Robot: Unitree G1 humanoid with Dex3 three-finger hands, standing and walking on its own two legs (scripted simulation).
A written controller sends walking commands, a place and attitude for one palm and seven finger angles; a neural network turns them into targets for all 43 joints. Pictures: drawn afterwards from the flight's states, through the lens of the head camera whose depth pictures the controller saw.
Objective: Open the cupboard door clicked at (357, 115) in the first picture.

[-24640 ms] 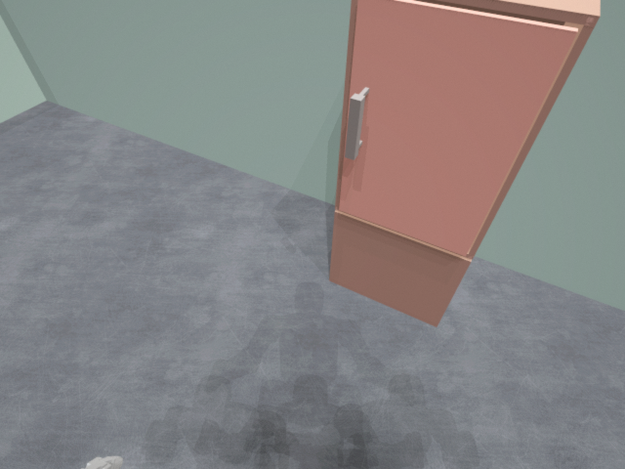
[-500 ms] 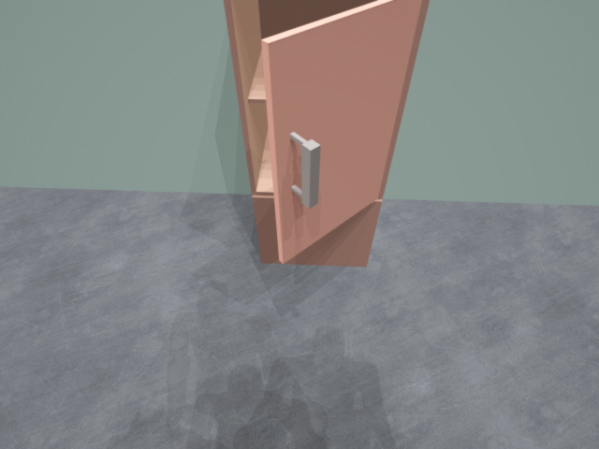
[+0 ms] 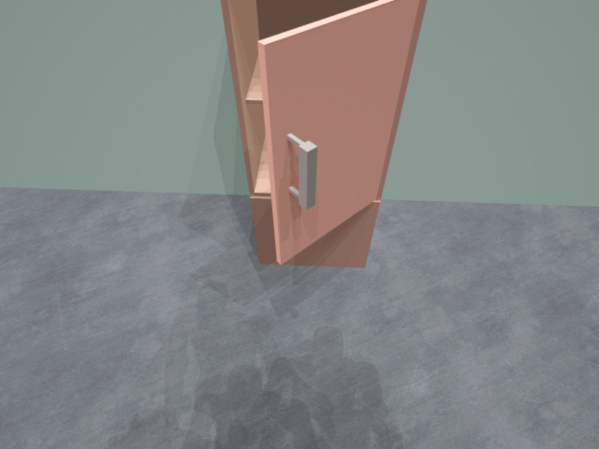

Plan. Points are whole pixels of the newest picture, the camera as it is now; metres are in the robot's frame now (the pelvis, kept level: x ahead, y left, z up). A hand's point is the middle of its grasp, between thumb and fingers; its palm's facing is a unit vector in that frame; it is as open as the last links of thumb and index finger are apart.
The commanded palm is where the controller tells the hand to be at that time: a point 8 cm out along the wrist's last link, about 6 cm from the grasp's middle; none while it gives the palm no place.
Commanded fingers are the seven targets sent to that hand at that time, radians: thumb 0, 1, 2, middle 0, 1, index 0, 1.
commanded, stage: walk to a spot facing it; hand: left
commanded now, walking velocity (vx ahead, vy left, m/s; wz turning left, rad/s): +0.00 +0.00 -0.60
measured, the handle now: (300, 171) +0.64 +0.04 -0.02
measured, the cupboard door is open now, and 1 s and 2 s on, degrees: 43 43 43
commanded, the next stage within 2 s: none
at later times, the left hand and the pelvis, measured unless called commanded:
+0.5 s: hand out of the picture +0.08 +0.18 -0.18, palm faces -0.15 -0.94 -0.31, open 7.4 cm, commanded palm none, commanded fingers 0.00 0.90 0.90 -0.20 -0.30 -0.20 -0.30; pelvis -0.01 -0.02 -0.02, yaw -13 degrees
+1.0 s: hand out of the picture +0.14 +0.17 -0.18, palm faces -0.39 -0.89 -0.25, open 7.4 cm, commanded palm none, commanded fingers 0.00 0.90 0.90 -0.20 -0.30 -0.20 -0.30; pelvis +0.03 +0.00 -0.01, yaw -30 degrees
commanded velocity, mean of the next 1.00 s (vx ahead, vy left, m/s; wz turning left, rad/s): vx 0.00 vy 0.00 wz -0.60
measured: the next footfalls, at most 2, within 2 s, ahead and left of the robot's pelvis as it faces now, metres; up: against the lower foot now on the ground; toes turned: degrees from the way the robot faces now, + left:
left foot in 1.02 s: +0.13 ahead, +0.10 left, +0.00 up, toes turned -33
right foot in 1.38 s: -0.02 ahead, -0.14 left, +0.00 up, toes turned -49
